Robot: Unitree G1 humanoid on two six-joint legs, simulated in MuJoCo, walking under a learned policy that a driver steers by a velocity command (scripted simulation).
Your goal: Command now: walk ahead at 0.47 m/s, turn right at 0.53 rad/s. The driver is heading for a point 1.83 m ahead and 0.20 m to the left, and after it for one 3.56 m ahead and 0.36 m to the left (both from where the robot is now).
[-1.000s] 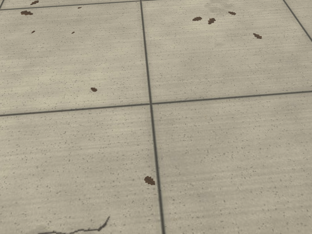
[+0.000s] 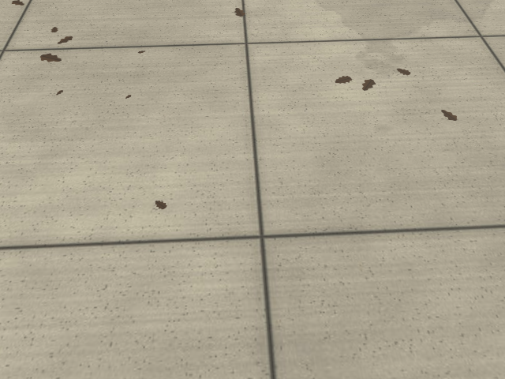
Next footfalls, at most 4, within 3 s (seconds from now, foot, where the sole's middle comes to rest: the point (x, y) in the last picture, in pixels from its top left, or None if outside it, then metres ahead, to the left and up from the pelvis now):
0.38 left None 0.43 0.11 -0.91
0.80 right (305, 346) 0.67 -0.10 -0.91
1.28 left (198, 289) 0.85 0.25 -0.91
1.80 right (263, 213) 1.18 0.04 -0.91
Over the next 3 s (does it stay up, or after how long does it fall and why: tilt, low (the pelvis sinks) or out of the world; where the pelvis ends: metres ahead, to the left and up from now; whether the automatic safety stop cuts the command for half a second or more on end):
stays up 1.64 0.15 -0.14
